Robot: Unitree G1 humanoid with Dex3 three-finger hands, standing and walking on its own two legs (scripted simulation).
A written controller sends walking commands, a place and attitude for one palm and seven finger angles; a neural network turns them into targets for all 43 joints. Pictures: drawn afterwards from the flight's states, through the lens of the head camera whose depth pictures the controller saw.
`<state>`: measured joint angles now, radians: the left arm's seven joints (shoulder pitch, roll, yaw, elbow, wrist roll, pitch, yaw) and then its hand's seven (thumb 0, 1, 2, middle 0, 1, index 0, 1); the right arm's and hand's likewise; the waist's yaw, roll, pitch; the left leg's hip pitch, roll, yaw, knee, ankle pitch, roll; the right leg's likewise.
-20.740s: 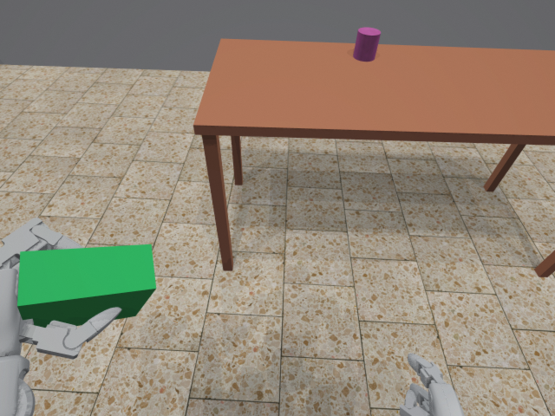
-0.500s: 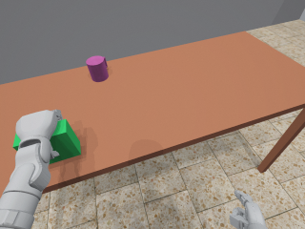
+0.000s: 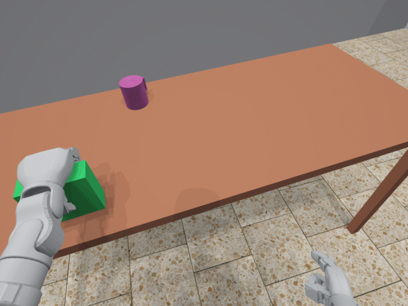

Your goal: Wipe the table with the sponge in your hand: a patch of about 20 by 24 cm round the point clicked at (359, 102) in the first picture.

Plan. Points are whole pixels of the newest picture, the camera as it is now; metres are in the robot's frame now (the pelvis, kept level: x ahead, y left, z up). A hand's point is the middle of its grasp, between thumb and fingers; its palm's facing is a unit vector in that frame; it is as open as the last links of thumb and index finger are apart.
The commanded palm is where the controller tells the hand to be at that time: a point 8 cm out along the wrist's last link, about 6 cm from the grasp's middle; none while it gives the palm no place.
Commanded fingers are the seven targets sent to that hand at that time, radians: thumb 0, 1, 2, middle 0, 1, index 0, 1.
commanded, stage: lower the sponge onto the table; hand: left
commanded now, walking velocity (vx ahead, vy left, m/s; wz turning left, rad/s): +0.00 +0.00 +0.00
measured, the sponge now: (68, 199) +0.28 +0.34 +0.05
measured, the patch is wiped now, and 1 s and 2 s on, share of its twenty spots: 0.00 0.00 0.15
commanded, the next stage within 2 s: wipe forward along the first lane in 1.54 s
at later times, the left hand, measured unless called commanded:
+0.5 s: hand (65, 189) +0.28 +0.34 +0.08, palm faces -0.04 -0.03 -1.00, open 9.3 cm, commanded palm +0.26 +0.33 +0.15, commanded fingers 0.00 0.10 1.30 -1.20 -1.60 -1.20 -1.60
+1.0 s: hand (69, 194) +0.28 +0.34 +0.06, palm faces -0.07 -0.02 -1.00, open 9.3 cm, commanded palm +0.27 +0.34 +0.13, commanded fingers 0.00 0.10 1.30 -1.20 -1.60 -1.20 -1.60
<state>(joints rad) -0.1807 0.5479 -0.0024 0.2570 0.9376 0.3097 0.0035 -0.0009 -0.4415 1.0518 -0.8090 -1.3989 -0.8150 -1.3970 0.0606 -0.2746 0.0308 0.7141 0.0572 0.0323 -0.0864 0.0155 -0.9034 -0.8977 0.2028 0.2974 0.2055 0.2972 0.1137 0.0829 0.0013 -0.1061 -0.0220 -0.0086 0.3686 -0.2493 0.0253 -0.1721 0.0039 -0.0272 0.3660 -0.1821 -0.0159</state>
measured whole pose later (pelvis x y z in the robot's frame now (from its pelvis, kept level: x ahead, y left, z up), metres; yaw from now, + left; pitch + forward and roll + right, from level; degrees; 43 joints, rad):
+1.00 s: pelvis +0.00 +0.00 +0.00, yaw +0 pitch +1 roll +0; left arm -0.18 0.53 0.02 0.38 0.96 0.22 0.08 0.00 -0.44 1.05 -0.81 -1.40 -0.81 -1.40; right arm 0.09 -0.27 0.01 0.73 0.05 0.02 -0.09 0.02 -0.90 -0.90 0.20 0.30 0.21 0.30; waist 0.10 0.07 -0.01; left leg -0.16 -0.02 0.00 0.41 -0.26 0.03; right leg -0.22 0.01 -0.02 0.39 -0.19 -0.01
